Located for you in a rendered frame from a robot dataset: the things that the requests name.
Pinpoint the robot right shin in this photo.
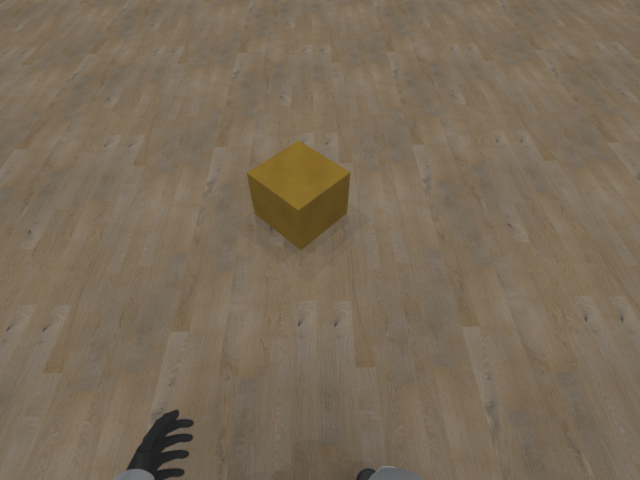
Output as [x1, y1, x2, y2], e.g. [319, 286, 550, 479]
[370, 466, 395, 478]

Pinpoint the carton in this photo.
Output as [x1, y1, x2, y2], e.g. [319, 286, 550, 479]
[247, 141, 350, 250]

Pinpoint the robot left hand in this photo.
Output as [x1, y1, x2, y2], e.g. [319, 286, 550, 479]
[127, 410, 194, 480]

